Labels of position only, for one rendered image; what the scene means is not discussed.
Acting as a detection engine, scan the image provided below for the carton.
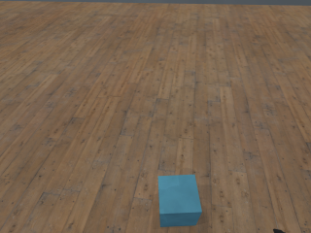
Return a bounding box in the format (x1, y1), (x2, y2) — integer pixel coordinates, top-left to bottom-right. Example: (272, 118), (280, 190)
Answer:
(157, 174), (202, 227)

